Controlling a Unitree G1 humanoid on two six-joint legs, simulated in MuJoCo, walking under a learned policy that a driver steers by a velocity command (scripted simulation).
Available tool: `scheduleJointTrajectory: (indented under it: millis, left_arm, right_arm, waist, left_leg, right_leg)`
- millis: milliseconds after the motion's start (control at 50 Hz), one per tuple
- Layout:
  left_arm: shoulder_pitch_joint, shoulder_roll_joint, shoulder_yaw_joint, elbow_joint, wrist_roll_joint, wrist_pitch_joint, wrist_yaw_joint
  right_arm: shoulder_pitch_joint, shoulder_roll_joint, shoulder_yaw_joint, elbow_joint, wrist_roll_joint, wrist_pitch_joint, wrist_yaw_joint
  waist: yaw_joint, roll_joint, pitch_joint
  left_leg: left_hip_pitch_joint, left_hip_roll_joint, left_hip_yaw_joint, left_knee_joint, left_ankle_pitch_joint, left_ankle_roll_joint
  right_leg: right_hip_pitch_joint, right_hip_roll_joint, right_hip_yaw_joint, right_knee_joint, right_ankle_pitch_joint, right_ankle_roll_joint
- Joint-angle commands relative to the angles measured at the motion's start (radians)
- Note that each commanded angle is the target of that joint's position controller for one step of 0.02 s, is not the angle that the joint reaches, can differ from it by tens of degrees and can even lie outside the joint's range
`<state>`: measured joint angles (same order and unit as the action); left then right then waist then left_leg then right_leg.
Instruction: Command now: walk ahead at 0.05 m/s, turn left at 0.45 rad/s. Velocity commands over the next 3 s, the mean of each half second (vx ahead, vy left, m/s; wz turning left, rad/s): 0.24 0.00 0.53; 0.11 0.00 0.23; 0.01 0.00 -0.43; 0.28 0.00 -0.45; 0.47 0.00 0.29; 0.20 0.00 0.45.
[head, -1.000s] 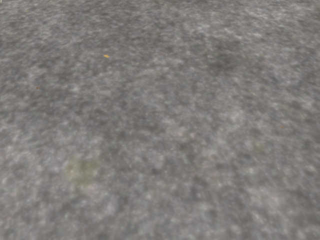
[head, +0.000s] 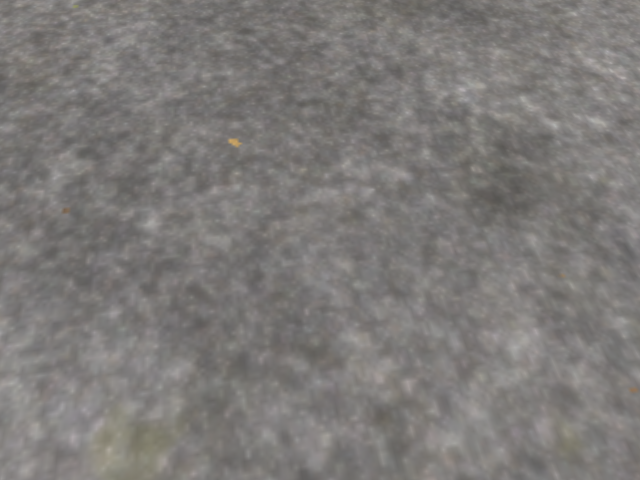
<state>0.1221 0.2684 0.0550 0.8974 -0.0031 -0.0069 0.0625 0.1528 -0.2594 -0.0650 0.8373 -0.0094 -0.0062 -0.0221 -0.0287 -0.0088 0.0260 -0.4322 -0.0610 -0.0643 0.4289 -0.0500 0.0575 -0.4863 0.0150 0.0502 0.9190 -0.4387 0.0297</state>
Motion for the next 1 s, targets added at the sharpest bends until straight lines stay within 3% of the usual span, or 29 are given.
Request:
scheduleJointTrajectory:
  millis: [20,80,120,140,160,180,200,220,240,260,340,400,440,500,560,600,620,640,660,680,700,720,740,760,800,840,880,940,1000]
  left_arm:
    - [0.096,0.065,0.017,-0.023,-0.003,0.002,0.007]
    - [0.103,0.08,0.021,-0.033,-0.006,-0.005,-0.006]
    - [0.165,0.086,0.027,-0.023,-0.008,-0.015,-0.021]
    - [0.23,0.102,0.034,-0.005,0.0,-0.018,-0.026]
    - [0.31,0.162,0.051,0.01,0.01,-0.022,-0.022]
    - [0.232,0.256,0.072,-0.017,0.032,-0.027,-0.025]
    - [0.13,0.223,0.063,-0.064,0.062,-0.044,-0.023]
    - [0.054,0.169,0.051,-0.091,0.04,-0.057,-0.012]
    - [0.035,0.138,0.045,-0.1,0.013,-0.066,-0.008]
    - [0.047,0.135,0.043,-0.097,0.0,-0.07,-0.006]
    - [0.18,0.109,0.033,-0.058,0.017,-0.085,-0.016]
    - [0.242,0.131,0.038,-0.046,0.02,-0.085,-0.02]
    - [0.224,0.15,0.042,-0.051,0.024,-0.077,-0.017]
    - [0.208,0.188,0.054,-0.056,0.009,-0.063,-0.017]
    - [0.203,0.213,0.068,-0.057,-0.02,-0.051,-0.024]
    - [0.17,0.214,0.071,-0.059,-0.038,-0.045,-0.029]
    - [0.187,0.184,0.062,-0.053,-0.036,-0.047,-0.033]
    - [0.226,0.136,0.043,-0.066,-0.001,-0.056,-0.041]
    - [0.287,0.022,0.001,-0.102,0.059,-0.071,-0.058]
    - [0.319,0.095,0.011,-0.084,0.018,-0.08,-0.065]
    - [0.215,0.144,0.027,-0.097,-0.03,-0.072,-0.063]
    - [0.163,0.136,0.025,-0.106,-0.028,-0.058,-0.049]
    - [0.136,0.135,0.028,-0.093,-0.008,-0.039,-0.03]
    - [0.152,0.134,0.031,-0.091,0.001,-0.02,-0.018]
    - [0.206,0.108,0.03,-0.078,0.01,-0.009,-0.01]
    - [0.202,0.082,0.024,-0.08,0.012,-0.01,-0.008]
    - [0.185,0.049,0.009,-0.073,0.01,-0.006,-0.016]
    - [0.126,0.085,0.013,-0.091,0.0,0.006,-0.027]
    - [0.086,0.107,0.021,-0.126,0.0,0.011,-0.033]
  right_arm:
    - [-0.025,-0.163,-0.045,-0.08,0.007,-0.001,-0.018]
    - [-0.027,-0.17,-0.052,-0.094,0.018,0.01,-0.025]
    - [-0.062,-0.169,-0.053,-0.111,0.034,0.022,-0.032]
    - [-0.079,-0.155,-0.051,-0.125,0.038,0.027,-0.034]
    - [-0.078,-0.095,-0.038,-0.138,0.041,0.031,-0.032]
    - [-0.078,-0.037,-0.029,-0.171,0.048,0.016,-0.02]
    - [-0.081,-0.131,-0.052,-0.177,0.035,-0.005,-0.014]
    - [-0.029,-0.168,-0.067,-0.151,0.031,-0.009,-0.004]
    - [0.026,-0.162,-0.069,-0.116,0.018,-0.008,0.0]
    - [0.051,-0.141,-0.066,-0.098,0.008,-0.007,0.003]
    - [0.0,-0.078,-0.052,-0.116,0.024,-0.013,0.016]
    - [-0.067,-0.068,-0.045,-0.155,0.03,-0.019,0.021]
    - [-0.112,-0.053,-0.036,-0.185,0.027,-0.021,0.032]
    - [-0.153,-0.028,-0.02,-0.229,0.024,-0.018,0.054]
    - [-0.136,-0.054,-0.027,-0.255,0.029,-0.002,0.07]
    - [-0.038,-0.081,-0.043,-0.236,0.024,-0.001,0.07]
    - [0.087,-0.127,-0.067,-0.193,0.021,-0.002,0.06]
    - [0.195,-0.21,-0.09,-0.175,0.015,0.001,0.037]
    - [0.169,-0.296,-0.085,-0.202,0.002,0.001,0.016]
    - [0.192,-0.255,-0.068,-0.225,0.001,-0.003,0.024]
    - [0.188,-0.205,-0.057,-0.191,0.0,-0.005,0.036]
    - [0.107,-0.157,-0.043,-0.182,0.016,-0.009,0.038]
    - [0.03,-0.116,-0.027,-0.193,0.016,-0.011,0.036]
    - [-0.028,-0.111,-0.023,-0.198,0.01,-0.013,0.036]
    - [-0.057,-0.115,-0.023,-0.188,-0.012,-0.03,0.034]
    - [-0.06,-0.103,-0.018,-0.17,-0.014,-0.042,0.028]
    - [-0.068,-0.064,-0.003,-0.145,-0.016,-0.044,0.019]
    - [-0.053,-0.095,-0.008,-0.112,-0.021,-0.035,0.013]
    - [-0.061,-0.135,-0.018,-0.104,0.002,-0.014,-0.002]
  waist:
    - [0.03,0.166,-0.155]
    - [0.038,0.175,-0.173]
    - [0.089,0.188,-0.164]
    - [0.125,0.186,-0.145]
    - [0.142,0.038,-0.137]
    - [0.089,-0.285,-0.093]
    - [0.062,-0.249,-0.038]
    - [0.015,-0.199,-0.016]
    - [0.002,-0.161,-0.03]
    - [0.004,-0.138,-0.038]
    - [0.064,-0.118,0.012]
    - [0.105,-0.121,0.042]
    - [0.111,-0.118,0.069]
    - [0.118,-0.134,0.065]
    - [0.1,-0.157,0.033]
    - [0.032,-0.135,-0.027]
    - [-0.021,-0.073,-0.107]
    - [-0.054,0.064,-0.214]
    - [0.037,0.324,-0.31]
    - [-0.025,0.229,-0.506]
    - [-0.043,0.156,-0.401]
    - [-0.014,0.123,-0.269]
    - [0.009,0.086,-0.199]
    - [0.045,0.105,-0.159]
    - [0.086,0.107,-0.158]
    - [0.09,0.102,-0.163]
    - [0.084,0.107,-0.172]
    - [0.052,0.126,-0.127]
    - [0.052,0.104,-0.06]
  left_leg:
    - [0.102,0.218,-0.301,-0.196,-0.202,0.166]
    - [0.098,0.21,-0.348,-0.209,-0.311,0.143]
    - [0.005,0.17,-0.346,-0.214,-0.482,0.098]
    - [-0.101,0.116,-0.31,-0.19,-0.534,0.043]
    - [-0.266,0.031,-0.201,0.044,-0.553,-0.025]
    - [-0.441,-0.076,-0.058,0.362,-0.461,-0.018]
    - [-0.458,0.001,-0.146,0.474,-0.389,-0.011]
    - [-0.454,0.013,-0.139,0.538,-0.291,-0.01]
    - [-0.425,0.021,-0.107,0.591,-0.232,-0.025]
    - [-0.411,0.03,-0.077,0.658,-0.188,-0.04]
    - [-0.439,0.072,-0.025,0.743,-0.081,-0.07]
    - [-0.466,0.098,-0.019,0.625,-0.039,-0.091]
    - [-0.421,0.116,0.009,0.502,-0.022,-0.102]
    - [-0.259,0.125,0.091,0.348,-0.048,-0.096]
    - [-0.127,0.105,0.125,0.262,-0.14,-0.053]
    - [0.026,0.053,0.142,0.116,-0.113,0.003]
    - [0.223,0.01,0.146,0.019,0.012,0.036]
    - [0.512,0.142,-0.021,0.042,0.34,0.083]
    - [0.74,0.413,-0.351,0.159,0.856,0.233]
    - [0.716,0.526,-0.488,0.05,0.735,0.376]
    - [0.617,0.446,-0.385,-0.02,0.487,0.343]
    - [0.496,0.372,-0.287,-0.039,0.302,0.264]
    - [0.359,0.325,-0.226,-0.064,0.238,0.214]
    - [0.227,0.292,-0.163,-0.091,0.256,0.195]
    - [0.132,0.263,-0.099,-0.113,0.332,0.196]
    - [0.135,0.262,-0.08,-0.115,0.37,0.202]
    - [0.141,0.262,-0.051,-0.128,0.282,0.191]
    - [0.126,0.277,-0.066,-0.158,0.034,0.186]
    - [0.147,0.289,-0.093,-0.134,-0.148,0.162]
  right_leg:
    - [0.081,0.022,-0.003,-0.115,0.063,0.008]
    - [0.15,0.034,-0.002,-0.229,0.09,-0.001]
    - [0.291,0.046,-0.039,-0.385,0.138,-0.033]
    - [0.416,0.028,-0.056,-0.482,0.139,-0.059]
    - [0.552,-0.154,0.107,-0.621,-0.016,-0.109]
    - [0.483,-0.411,0.499,-0.756,-0.258,-0.208]
    - [0.367,-0.447,0.569,-0.793,-0.298,-0.251]
    - [0.371,-0.396,0.458,-0.785,-0.227,-0.209]
    - [0.392,-0.34,0.354,-0.774,-0.14,-0.162]
    - [0.4,-0.313,0.279,-0.771,-0.082,-0.136]
    - [0.407,-0.269,0.085,-0.793,0.058,-0.138]
    - [0.461,-0.29,0.038,-0.806,0.101,-0.159]
    - [0.451,-0.293,-0.031,-0.788,0.243,-0.163]
    - [0.39,-0.29,-0.135,-0.732,0.415,-0.161]
    - [0.389,-0.32,-0.147,-0.638,0.545,-0.151]
    - [0.405,-0.313,-0.164,-0.483,0.742,-0.124]
    - [0.367,-0.258,-0.208,-0.307,0.779,-0.088]
    - [0.149,-0.206,-0.235,-0.053,0.491,-0.023]
    - [-0.166,-0.091,-0.184,0.283,-0.308,0.038]
    - [-0.16,-0.069,-0.009,0.43,-0.3,0.055]
    - [-0.213,-0.093,-0.017,0.444,-0.207,0.046]
    - [-0.243,-0.127,-0.031,0.374,-0.132,0.032]
    - [-0.19,-0.15,-0.016,0.311,-0.069,0.032]
    - [-0.094,-0.148,-0.016,0.264,-0.014,0.034]
    - [0.02,-0.122,-0.026,0.19,0.066,0.032]
    - [0.053,-0.117,-0.016,0.064,0.095,0.03]
    - [0.117,-0.128,-0.005,-0.08,0.143,0.026]
    - [0.17,-0.109,-0.029,-0.179,0.159,0.015]
    - [0.168,-0.078,-0.065,-0.291,0.166,-0.02]
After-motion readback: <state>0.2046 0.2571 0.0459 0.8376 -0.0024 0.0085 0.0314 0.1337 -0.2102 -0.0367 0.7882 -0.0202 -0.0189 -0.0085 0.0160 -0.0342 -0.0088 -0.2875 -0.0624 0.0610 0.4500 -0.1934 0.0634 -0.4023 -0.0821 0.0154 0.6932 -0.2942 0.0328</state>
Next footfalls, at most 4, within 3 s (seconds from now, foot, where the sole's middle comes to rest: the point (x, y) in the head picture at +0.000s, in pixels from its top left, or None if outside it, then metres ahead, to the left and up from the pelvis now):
0.16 right None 0.07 -0.14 -0.77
0.64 left None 0.16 0.20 -0.77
1.04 right None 0.24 -0.02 -0.77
1.36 left None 0.16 0.22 -0.77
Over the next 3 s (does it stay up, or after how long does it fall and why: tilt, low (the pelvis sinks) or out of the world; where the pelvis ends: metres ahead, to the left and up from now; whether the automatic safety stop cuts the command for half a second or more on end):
stays up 0.72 0.02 0.00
